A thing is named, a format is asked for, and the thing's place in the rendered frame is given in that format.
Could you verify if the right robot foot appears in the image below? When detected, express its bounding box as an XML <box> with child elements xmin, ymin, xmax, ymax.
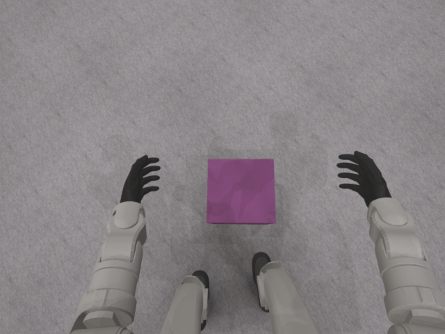
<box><xmin>252</xmin><ymin>252</ymin><xmax>271</xmax><ymax>312</ymax></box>

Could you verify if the right robot forearm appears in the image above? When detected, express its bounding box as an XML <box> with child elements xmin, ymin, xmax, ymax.
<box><xmin>367</xmin><ymin>198</ymin><xmax>445</xmax><ymax>329</ymax></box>

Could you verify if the left robot forearm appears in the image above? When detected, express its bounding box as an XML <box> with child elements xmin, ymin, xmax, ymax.
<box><xmin>67</xmin><ymin>201</ymin><xmax>147</xmax><ymax>334</ymax></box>

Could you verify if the left robot foot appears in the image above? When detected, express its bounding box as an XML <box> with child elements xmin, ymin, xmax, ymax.
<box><xmin>192</xmin><ymin>271</ymin><xmax>209</xmax><ymax>331</ymax></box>

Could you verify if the robot foot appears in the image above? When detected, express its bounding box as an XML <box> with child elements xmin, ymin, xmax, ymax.
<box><xmin>192</xmin><ymin>271</ymin><xmax>209</xmax><ymax>331</ymax></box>
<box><xmin>252</xmin><ymin>252</ymin><xmax>271</xmax><ymax>312</ymax></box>

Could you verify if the robot right hand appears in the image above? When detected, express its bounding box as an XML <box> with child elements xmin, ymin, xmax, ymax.
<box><xmin>337</xmin><ymin>151</ymin><xmax>391</xmax><ymax>208</ymax></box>

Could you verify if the carton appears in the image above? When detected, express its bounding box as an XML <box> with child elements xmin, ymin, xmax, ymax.
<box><xmin>207</xmin><ymin>159</ymin><xmax>276</xmax><ymax>225</ymax></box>

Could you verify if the robot left hand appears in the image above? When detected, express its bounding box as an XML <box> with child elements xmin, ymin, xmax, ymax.
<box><xmin>120</xmin><ymin>155</ymin><xmax>161</xmax><ymax>203</ymax></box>

